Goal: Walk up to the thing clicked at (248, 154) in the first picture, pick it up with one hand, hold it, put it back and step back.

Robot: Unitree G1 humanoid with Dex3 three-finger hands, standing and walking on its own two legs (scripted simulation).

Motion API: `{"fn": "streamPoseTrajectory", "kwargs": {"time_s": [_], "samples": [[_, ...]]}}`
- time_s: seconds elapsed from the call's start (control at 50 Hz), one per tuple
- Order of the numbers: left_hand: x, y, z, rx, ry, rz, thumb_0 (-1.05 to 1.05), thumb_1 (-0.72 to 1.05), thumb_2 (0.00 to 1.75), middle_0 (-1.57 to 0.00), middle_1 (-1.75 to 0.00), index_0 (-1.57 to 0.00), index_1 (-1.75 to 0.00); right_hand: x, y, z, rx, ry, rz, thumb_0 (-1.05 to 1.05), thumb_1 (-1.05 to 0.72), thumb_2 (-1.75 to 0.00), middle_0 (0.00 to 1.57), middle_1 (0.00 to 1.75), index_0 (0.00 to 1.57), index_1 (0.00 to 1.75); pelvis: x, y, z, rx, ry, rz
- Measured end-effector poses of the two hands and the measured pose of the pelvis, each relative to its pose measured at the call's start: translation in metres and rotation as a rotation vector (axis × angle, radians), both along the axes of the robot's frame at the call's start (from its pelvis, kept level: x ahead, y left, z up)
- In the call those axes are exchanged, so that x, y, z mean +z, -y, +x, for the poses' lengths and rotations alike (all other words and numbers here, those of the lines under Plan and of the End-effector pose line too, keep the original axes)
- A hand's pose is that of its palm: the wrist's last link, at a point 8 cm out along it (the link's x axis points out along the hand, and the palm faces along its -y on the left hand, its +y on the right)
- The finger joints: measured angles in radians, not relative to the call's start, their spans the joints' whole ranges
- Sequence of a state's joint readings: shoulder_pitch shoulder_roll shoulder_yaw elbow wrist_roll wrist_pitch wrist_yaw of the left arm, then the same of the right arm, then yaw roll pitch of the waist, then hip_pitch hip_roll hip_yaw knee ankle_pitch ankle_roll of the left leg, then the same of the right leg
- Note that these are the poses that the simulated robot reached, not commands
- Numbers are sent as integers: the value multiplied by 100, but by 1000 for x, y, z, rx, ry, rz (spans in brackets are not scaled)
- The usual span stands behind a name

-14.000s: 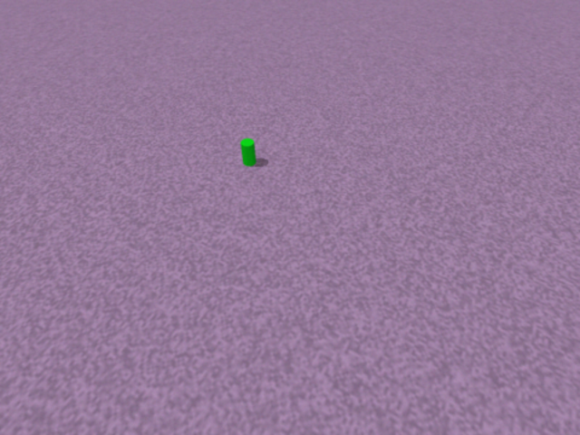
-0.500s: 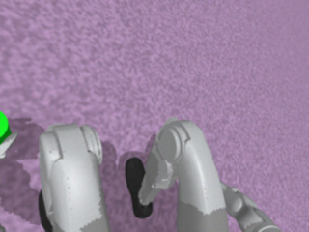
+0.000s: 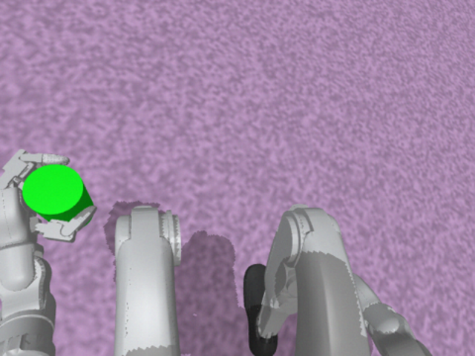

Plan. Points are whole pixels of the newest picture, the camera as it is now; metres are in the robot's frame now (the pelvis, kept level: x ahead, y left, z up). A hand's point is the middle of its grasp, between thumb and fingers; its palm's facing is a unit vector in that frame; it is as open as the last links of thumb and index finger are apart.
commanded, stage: settle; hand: left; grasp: from the side
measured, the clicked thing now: (64, 201) +0.34 +0.29 -0.11
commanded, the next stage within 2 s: lift in 1.16 s
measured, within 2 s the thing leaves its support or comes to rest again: neither
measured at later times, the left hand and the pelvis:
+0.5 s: hand (57, 175) +0.35 +0.27 -0.01, palm faces +0.30 -0.95 -0.07, open 10.2 cm; pelvis +0.02 -0.01 +0.04, yaw +5 degrees
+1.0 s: hand (50, 164) +0.35 +0.27 +0.03, palm faces +0.30 -0.95 -0.06, open 10.3 cm; pelvis +0.01 -0.01 +0.07, yaw +6 degrees
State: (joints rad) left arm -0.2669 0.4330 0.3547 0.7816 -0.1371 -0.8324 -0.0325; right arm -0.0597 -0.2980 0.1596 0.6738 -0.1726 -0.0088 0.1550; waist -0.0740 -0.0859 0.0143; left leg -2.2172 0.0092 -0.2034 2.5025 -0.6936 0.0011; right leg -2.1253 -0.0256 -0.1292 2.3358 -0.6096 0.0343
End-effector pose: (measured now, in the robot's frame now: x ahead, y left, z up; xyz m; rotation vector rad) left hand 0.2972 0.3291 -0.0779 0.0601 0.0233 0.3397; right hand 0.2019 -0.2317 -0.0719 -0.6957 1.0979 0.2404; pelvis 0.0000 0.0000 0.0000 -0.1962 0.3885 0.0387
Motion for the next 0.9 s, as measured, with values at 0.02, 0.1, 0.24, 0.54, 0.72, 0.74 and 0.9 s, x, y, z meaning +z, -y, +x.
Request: {"fn": "streamPoseTrajectory", "kwargs": {"time_s": [0.02,0.1,0.24,0.54,0.72,0.74,0.9], "samples": [[3,1,0,-2,-6,3,0,-41,110,-70,-103,-70,-105,-2,1,1,-11,1,10,0,-91,-90,21,30,21,30,1,1,1,2,-9,7],[17,6,0,-7,-21,4,0,-42,112,-70,-104,-70,-106,-9,5,6,-52,3,44,0,-91,-90,21,30,21,30,6,6,4,10,-42,32],[41,12,8,-38,-31,12,0,-43,113,-71,-104,-70,-106,-14,14,10,-125,8,76,1,-92,-90,21,30,21,30,15,10,11,21,-91,62],[80,12,13,-33,-48,-9,0,-43,114,-70,-104,-70,-106,2,21,19,-207,53,104,1,-92,-91,21,30,21,30,41,12,17,34,-152,92],[94,14,10,-38,-59,-15,0,-44,115,-70,-105,-70,-107,16,18,23,-204,80,116,1,-92,-91,21,30,21,30,55,12,16,38,-162,97],[96,14,10,-38,-57,-14,0,-44,115,-70,-105,-70,-107,17,17,24,-203,82,117,1,-92,-91,21,30,21,30,56,12,16,39,-162,97],[108,13,13,-30,-46,-13,0,-44,115,-70,-106,-69,-108,23,15,22,-202,87,129,1,-92,-91,21,30,21,30,64,13,15,44,-161,102]]}}
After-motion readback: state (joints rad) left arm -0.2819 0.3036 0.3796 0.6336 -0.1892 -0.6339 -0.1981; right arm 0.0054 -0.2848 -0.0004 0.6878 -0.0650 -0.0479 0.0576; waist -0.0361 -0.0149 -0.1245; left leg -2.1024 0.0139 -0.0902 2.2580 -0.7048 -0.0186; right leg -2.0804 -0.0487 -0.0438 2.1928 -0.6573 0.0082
